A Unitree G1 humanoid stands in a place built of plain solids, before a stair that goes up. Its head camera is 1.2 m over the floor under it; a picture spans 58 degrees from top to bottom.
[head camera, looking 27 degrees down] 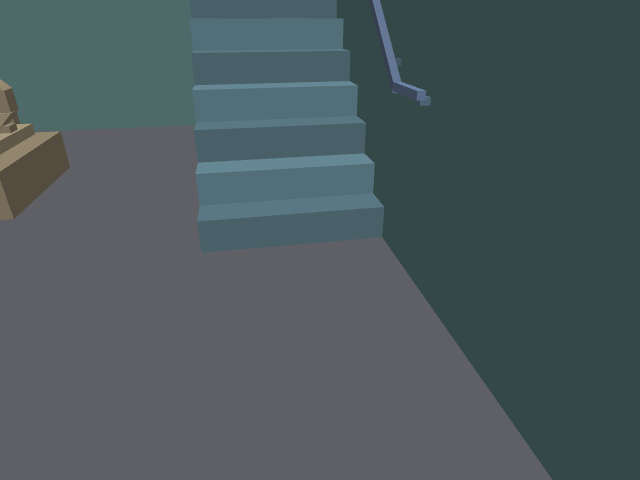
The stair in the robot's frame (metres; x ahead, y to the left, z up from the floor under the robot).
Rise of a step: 0.20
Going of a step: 0.23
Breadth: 1.09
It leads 11 degrees to the left of straight ahead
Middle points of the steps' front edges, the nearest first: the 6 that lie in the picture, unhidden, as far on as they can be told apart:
2.29 0.15 0.20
2.52 0.19 0.40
2.75 0.23 0.60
2.98 0.28 0.80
3.21 0.32 1.00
3.44 0.36 1.20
